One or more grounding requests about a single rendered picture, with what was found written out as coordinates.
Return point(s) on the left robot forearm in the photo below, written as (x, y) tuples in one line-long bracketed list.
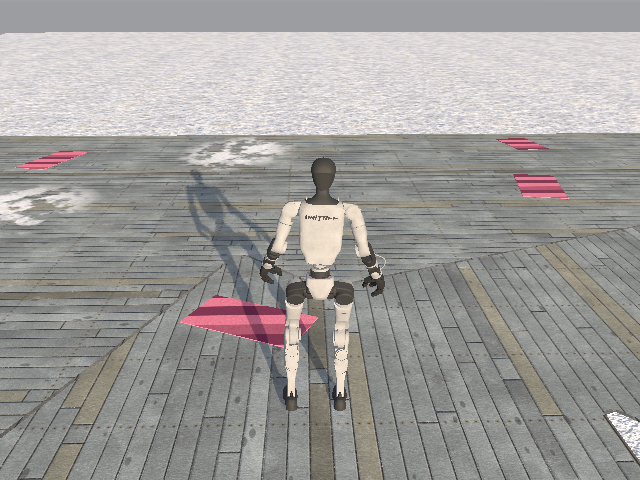
[(270, 257)]

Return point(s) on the right robot hand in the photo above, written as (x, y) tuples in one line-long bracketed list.
[(373, 282)]

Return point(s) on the right robot forearm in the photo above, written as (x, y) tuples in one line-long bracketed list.
[(371, 264)]

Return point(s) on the robot shin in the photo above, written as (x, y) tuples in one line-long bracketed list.
[(341, 364), (291, 358)]

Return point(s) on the left robot shin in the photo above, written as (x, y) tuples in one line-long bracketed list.
[(291, 358)]

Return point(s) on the right robot upper arm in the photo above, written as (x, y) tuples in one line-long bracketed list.
[(353, 212)]

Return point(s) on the left robot hand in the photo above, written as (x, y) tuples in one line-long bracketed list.
[(263, 273)]

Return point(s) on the left robot upper arm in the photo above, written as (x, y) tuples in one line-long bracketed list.
[(290, 209)]

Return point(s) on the right robot shin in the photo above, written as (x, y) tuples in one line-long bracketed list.
[(341, 364)]

